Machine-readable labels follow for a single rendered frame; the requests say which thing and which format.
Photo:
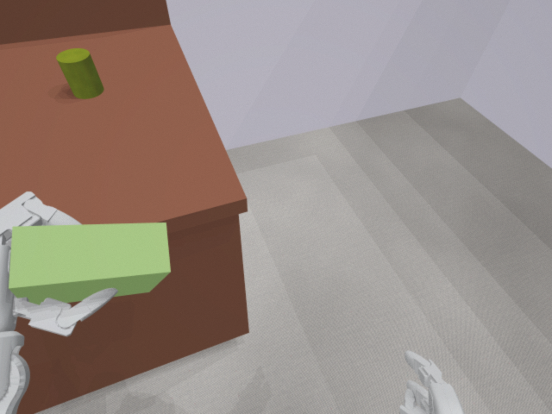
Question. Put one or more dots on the left robot hand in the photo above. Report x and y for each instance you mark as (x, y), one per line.
(51, 315)

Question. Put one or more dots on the sponge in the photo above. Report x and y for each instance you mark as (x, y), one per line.
(71, 262)

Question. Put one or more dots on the robot left forearm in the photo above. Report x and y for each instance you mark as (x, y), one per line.
(14, 372)

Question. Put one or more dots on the table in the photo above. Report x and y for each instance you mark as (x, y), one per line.
(146, 150)

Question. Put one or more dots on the right robot hand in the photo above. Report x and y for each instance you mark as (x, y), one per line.
(440, 398)

